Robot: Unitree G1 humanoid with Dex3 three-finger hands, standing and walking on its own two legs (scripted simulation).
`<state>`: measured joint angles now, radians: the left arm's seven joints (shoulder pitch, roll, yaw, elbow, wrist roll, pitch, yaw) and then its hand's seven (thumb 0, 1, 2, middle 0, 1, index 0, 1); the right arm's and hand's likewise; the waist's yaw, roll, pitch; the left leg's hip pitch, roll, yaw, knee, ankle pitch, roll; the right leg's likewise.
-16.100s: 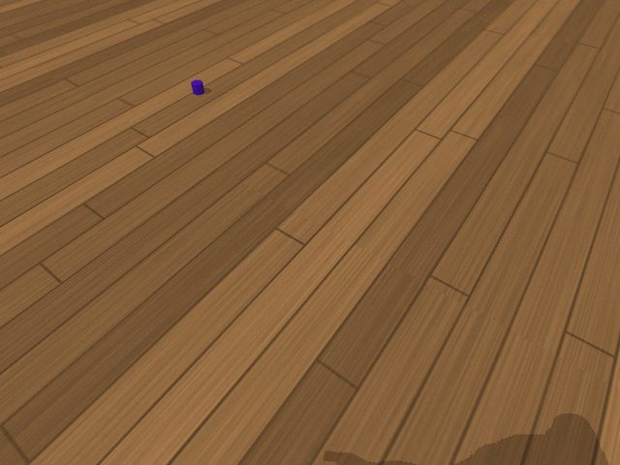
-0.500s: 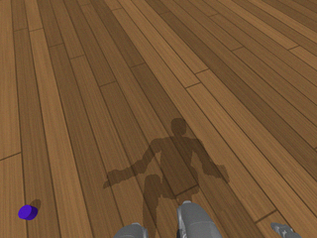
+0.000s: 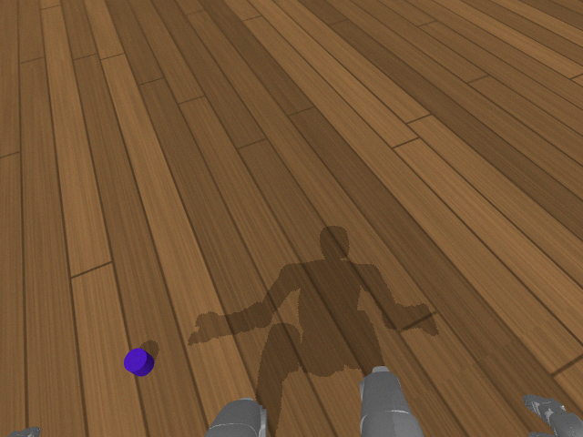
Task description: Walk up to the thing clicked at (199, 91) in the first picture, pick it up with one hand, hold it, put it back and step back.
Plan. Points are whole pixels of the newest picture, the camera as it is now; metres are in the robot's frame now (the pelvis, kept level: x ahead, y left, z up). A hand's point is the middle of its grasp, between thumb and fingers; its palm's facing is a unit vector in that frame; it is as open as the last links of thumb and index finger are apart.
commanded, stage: walk up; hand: left
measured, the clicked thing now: (139, 362) +0.39 +0.52 -0.68
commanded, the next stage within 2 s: none
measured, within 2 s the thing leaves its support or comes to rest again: neither
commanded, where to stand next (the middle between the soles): -0.08 +0.36 m, yaw -11 degrees
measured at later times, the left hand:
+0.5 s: hand out of the picture -0.03 +0.51 -0.08, palm faces -0.07 -0.80 -0.60, open 7.4 cm
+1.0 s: hand out of the picture -0.12 +0.66 -0.10, palm faces -0.18 -0.88 -0.44, open 7.4 cm
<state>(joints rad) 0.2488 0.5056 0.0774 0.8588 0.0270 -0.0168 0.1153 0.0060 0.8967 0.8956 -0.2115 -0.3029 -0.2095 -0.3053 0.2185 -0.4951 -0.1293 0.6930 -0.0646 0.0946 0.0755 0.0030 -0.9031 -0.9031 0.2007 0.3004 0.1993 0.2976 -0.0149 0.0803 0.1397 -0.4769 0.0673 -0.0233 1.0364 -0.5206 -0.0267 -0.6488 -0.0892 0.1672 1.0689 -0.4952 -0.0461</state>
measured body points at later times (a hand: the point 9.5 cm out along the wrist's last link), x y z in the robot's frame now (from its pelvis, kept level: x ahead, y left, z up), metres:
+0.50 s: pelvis -0.11 +0.21 +0.02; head -0.07 +0.16 +0.46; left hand -0.02 +0.55 -0.05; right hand -0.03 -0.13 -0.11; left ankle -0.11 +0.39 -0.62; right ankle -0.01 +0.01 -0.67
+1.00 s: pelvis -0.20 +0.40 +0.04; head -0.16 +0.38 +0.49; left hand -0.11 +0.71 -0.07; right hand -0.18 +0.09 -0.09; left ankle -0.14 +0.45 -0.65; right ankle -0.22 +0.29 -0.67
